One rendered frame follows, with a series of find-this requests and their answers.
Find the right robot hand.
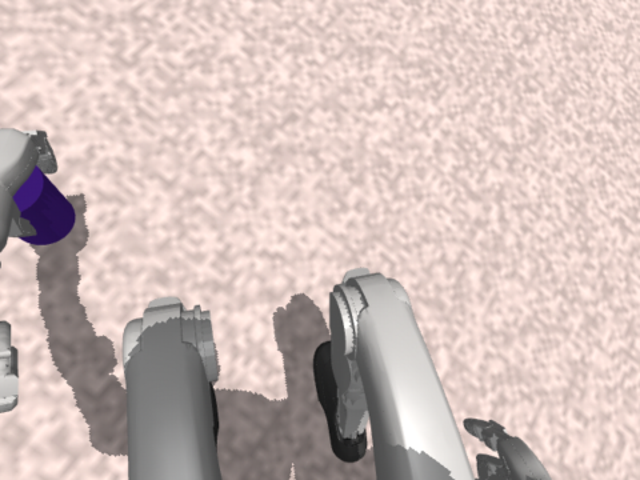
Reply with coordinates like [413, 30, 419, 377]
[463, 418, 552, 480]

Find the left robot hand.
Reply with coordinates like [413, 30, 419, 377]
[0, 128, 58, 237]

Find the left robot arm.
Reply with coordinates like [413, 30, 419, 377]
[0, 186, 18, 413]

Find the right robot foot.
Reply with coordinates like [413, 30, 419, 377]
[313, 341, 367, 463]

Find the can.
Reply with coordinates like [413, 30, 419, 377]
[13, 165, 75, 245]

